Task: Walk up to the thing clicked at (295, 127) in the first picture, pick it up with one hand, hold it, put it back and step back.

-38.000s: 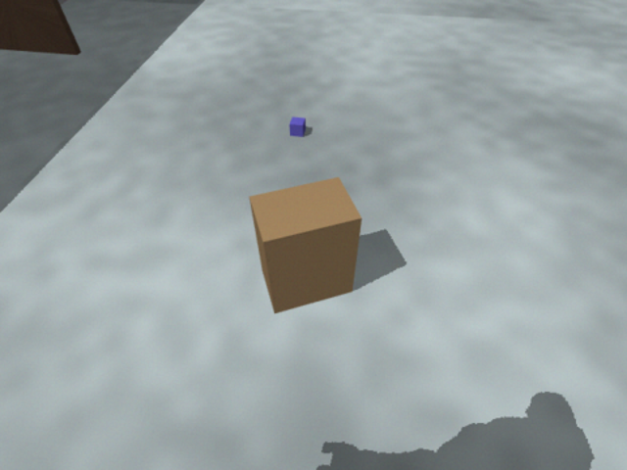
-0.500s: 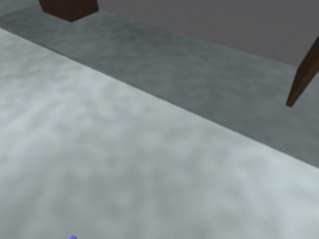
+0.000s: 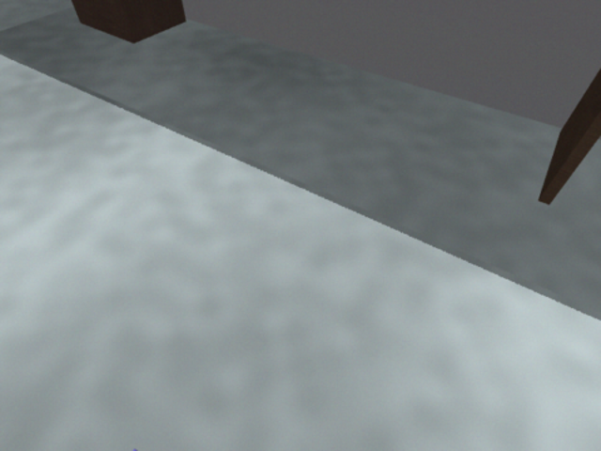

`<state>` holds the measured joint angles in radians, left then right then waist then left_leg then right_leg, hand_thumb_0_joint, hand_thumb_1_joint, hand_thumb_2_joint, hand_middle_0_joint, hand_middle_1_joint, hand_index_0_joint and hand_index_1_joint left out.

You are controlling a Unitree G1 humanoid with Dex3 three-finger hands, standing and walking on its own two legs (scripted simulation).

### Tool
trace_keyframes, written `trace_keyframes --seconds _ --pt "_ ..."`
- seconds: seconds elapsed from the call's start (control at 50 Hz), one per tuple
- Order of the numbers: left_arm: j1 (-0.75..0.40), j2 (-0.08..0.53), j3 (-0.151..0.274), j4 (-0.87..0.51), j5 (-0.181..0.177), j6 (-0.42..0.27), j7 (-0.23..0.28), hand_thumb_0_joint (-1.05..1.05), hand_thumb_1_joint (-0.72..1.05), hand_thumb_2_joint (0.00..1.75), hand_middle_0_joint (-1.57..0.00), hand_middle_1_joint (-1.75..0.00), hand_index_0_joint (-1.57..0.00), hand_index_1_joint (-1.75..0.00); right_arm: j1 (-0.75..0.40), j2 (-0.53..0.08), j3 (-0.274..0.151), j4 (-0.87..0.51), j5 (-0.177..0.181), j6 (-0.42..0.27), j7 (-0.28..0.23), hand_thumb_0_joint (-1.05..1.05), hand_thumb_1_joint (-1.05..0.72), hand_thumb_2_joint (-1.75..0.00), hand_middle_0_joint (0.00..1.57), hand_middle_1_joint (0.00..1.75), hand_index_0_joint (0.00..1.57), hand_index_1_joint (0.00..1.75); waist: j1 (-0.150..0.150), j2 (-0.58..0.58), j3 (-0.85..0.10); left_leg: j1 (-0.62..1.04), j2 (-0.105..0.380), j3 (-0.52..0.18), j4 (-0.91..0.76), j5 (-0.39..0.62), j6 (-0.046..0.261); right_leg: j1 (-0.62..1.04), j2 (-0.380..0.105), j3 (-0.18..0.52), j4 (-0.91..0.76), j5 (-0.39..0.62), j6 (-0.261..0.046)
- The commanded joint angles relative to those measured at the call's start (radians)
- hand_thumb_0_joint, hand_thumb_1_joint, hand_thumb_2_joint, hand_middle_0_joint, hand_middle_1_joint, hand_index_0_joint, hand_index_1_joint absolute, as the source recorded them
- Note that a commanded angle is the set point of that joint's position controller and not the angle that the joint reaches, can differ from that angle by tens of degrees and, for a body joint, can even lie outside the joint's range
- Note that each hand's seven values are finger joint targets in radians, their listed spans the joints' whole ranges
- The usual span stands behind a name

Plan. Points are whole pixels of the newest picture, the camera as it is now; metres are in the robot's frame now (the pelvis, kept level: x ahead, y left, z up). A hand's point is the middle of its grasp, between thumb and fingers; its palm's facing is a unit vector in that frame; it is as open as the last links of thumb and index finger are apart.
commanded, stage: stand
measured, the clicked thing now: out of the picture +0.20 +0.46 -0.75
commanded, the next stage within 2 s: walk up in 1.44 s
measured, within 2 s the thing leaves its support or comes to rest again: neither
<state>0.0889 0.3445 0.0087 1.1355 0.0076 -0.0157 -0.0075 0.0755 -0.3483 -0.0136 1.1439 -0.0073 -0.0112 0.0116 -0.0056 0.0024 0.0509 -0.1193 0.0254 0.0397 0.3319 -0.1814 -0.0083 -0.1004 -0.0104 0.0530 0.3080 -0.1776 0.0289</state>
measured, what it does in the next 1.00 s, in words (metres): stands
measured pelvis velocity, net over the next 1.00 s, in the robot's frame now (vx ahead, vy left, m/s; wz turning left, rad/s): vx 0.00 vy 0.00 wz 0.01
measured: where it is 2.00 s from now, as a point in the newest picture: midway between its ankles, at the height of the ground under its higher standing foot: outside the picture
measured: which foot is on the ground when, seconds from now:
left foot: down 0.00-1.00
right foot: down 0.00-1.00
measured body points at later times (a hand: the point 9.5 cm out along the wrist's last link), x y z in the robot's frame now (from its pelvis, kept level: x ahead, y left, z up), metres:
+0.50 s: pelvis +0.00 +0.00 +0.00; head +0.01 +0.00 +0.45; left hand +0.07 +0.30 -0.13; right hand +0.08 -0.30 -0.13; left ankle +0.00 +0.12 -0.75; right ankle +0.00 -0.14 -0.75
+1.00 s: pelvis +0.00 +0.00 +0.00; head +0.01 +0.00 +0.45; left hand +0.07 +0.31 -0.13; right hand +0.08 -0.30 -0.13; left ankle +0.00 +0.12 -0.75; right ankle +0.00 -0.14 -0.75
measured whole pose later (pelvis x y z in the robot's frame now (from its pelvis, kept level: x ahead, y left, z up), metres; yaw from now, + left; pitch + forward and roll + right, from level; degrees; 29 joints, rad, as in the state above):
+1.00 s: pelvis +0.00 +0.00 +0.00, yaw +0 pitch -2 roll +0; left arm 0.12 0.35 0.00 1.13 0.01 -0.01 -0.01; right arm 0.10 -0.35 -0.01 1.13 -0.01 -0.01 0.01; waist 0.00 0.00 0.05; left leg -0.12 0.02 0.03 0.33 -0.18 0.00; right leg -0.09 -0.02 0.05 0.30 -0.18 0.03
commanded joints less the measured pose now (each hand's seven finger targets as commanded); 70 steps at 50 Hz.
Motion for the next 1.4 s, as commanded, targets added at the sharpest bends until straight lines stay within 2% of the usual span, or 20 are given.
trace_keyframes --seconds 0.0,0.08,0.18,0.3,0.38,0.44,0.5,0.62,0.72,0.84,0.94,1.06,1.28,1.38 --pt "-0.034 0.215 0.038 -0.052 0.000 -0.016 0.019 0.00 0.90 0.90 -0.20 -0.30 -0.20 -0.30 -0.048 -0.211 -0.035 -0.067 -0.001 -0.021 -0.016 0.00 -0.90 -0.90 0.20 0.30 0.20 0.30 -0.001 0.005 -0.099 0.052 0.120 -0.096 -0.051 0.183 0.025 0.000 -0.111 0.062 -0.026 0.198 -0.038" --pt "-0.032 0.211 0.035 -0.051 0.003 -0.014 0.018 0.00 0.90 0.90 -0.20 -0.30 -0.20 -0.30 -0.047 -0.214 -0.036 -0.068 -0.001 -0.020 -0.016 0.00 -0.90 -0.90 0.20 0.30 0.20 0.30 0.000 -0.004 -0.082 0.048 0.118 -0.095 -0.058 0.135 0.027 -0.016 -0.111 0.064 -0.039 0.163 -0.037" --pt "-0.034 0.217 0.035 -0.056 0.001 -0.017 0.018 0.00 0.90 0.90 -0.20 -0.30 -0.20 -0.30 -0.043 -0.218 -0.039 -0.069 -0.001 -0.019 -0.015 0.00 -0.90 -0.90 0.20 0.30 0.20 0.30 -0.002 0.002 -0.089 0.055 0.116 -0.095 -0.053 0.132 0.026 -0.014 -0.113 0.067 -0.040 0.164 -0.040" --pt "-0.030 0.217 0.034 -0.052 0.001 -0.014 0.017 0.00 0.90 0.90 -0.20 -0.30 -0.20 -0.30 -0.040 -0.215 -0.038 -0.066 0.000 -0.019 -0.013 0.00 -0.90 -0.90 0.20 0.30 0.20 0.30 -0.002 -0.005 -0.064 0.035 0.113 -0.103 -0.070 0.080 0.025 -0.030 -0.108 0.065 -0.045 0.107 -0.039" --pt "-0.015 0.218 0.034 -0.049 0.002 -0.014 0.016 0.00 0.90 0.90 -0.20 -0.30 -0.20 -0.30 -0.034 -0.214 -0.037 -0.065 0.000 -0.018 -0.013 0.00 -0.90 -0.90 0.20 0.30 0.20 0.30 -0.001 -0.001 -0.066 0.035 0.108 -0.103 -0.073 0.066 0.026 -0.025 -0.109 0.068 -0.050 0.118 -0.040" --pt "-0.009 0.217 0.032 -0.051 0.001 -0.015 0.015 0.00 0.90 0.90 -0.20 -0.30 -0.20 -0.30 -0.038 -0.214 -0.036 -0.066 0.000 -0.020 -0.012 0.00 -0.90 -0.90 0.20 0.30 0.20 0.30 0.003 -0.005 -0.080 0.059 0.114 -0.103 -0.062 0.106 0.029 -0.031 -0.110 0.065 -0.043 0.132 -0.040" --pt "-0.019 0.219 0.032 -0.056 0.003 -0.016 0.017 0.00 0.90 0.90 -0.20 -0.30 -0.20 -0.30 -0.021 -0.211 -0.035 -0.065 -0.001 -0.018 -0.013 0.00 -0.90 -0.90 0.20 0.30 0.20 0.30 -0.004 -0.010 -0.077 0.043 0.110 -0.100 -0.061 0.100 0.030 -0.025 -0.113 0.069 -0.048 0.141 -0.041" --pt "-0.002 0.217 0.029 -0.056 0.003 -0.014 0.017 0.00 0.90 0.90 -0.20 -0.30 -0.20 -0.30 -0.031 -0.215 -0.034 -0.069 -0.001 -0.018 -0.014 0.00 -0.90 -0.90 0.20 0.30 0.20 0.30 0.003 -0.005 -0.083 0.059 0.114 -0.099 -0.053 0.136 0.031 -0.028 -0.111 0.064 -0.040 0.159 -0.039" --pt "0.001 0.218 0.030 -0.052 0.002 -0.012 0.018 0.00 0.90 0.90 -0.20 -0.30 -0.20 -0.30 -0.025 -0.215 -0.033 -0.067 0.001 -0.017 -0.014 0.00 -0.90 -0.90 0.20 0.30 0.20 0.30 0.002 0.000 -0.067 0.041 0.111 -0.104 -0.063 0.101 0.030 -0.022 -0.113 0.066 -0.047 0.137 -0.040" --pt "-0.004 0.218 0.028 -0.061 0.002 -0.015 0.018 0.00 0.90 0.90 -0.20 -0.30 -0.20 -0.30 -0.025 -0.218 -0.034 -0.071 0.000 -0.018 -0.014 0.00 -0.90 -0.90 0.20 0.30 0.20 0.30 0.001 0.002 -0.075 0.047 0.113 -0.105 -0.054 0.138 0.031 -0.016 -0.114 0.063 -0.045 0.161 -0.039" --pt "-0.003 0.218 0.030 -0.061 0.003 -0.014 0.018 0.00 0.90 0.90 -0.20 -0.30 -0.20 -0.30 -0.024 -0.220 -0.034 -0.074 -0.001 -0.017 -0.015 0.00 -0.90 -0.90 0.20 0.30 0.20 0.30 0.002 0.001 -0.077 0.050 0.115 -0.105 -0.054 0.119 0.034 -0.013 -0.116 0.061 -0.046 0.148 -0.039" --pt "-0.005 0.217 0.028 -0.065 0.004 -0.015 0.019 0.00 0.90 0.90 -0.20 -0.30 -0.20 -0.30 -0.021 -0.220 -0.036 -0.078 0.000 -0.019 -0.016 0.00 -0.90 -0.90 0.20 0.30 0.20 0.30 0.001 0.000 -0.086 0.053 0.115 -0.106 -0.044 0.174 0.031 -0.005 -0.116 0.054 -0.039 0.182 -0.039" --pt "0.003 0.220 0.030 -0.064 0.004 -0.013 0.018 0.00 0.90 0.90 -0.20 -0.30 -0.20 -0.30 -0.021 -0.218 -0.036 -0.079 -0.001 -0.019 -0.016 0.00 -0.90 -0.90 0.20 0.30 0.20 0.30 0.003 -0.009 -0.067 0.053 0.111 -0.105 -0.057 0.131 0.033 -0.019 -0.113 0.056 -0.042 0.137 -0.041" --pt "0.008 0.220 0.030 -0.070 0.006 -0.015 0.018 0.00 0.90 0.90 -0.20 -0.30 -0.20 -0.30 -0.018 -0.220 -0.037 -0.081 0.001 -0.020 -0.016 0.00 -0.90 -0.90 0.20 0.30 0.20 0.30 0.003 0.003 -0.087 0.060 0.113 -0.105 -0.049 0.164 0.035 -0.003 -0.117 0.054 -0.039 0.182 -0.039"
